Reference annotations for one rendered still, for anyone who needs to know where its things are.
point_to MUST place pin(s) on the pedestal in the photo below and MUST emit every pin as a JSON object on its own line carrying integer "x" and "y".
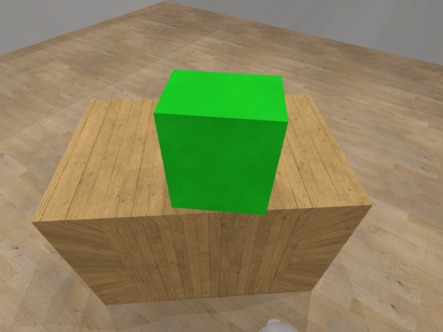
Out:
{"x": 107, "y": 212}

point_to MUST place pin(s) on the carton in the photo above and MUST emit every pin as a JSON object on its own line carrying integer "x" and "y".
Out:
{"x": 221, "y": 136}

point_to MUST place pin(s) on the right robot shin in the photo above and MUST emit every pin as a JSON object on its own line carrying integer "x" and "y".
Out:
{"x": 272, "y": 321}

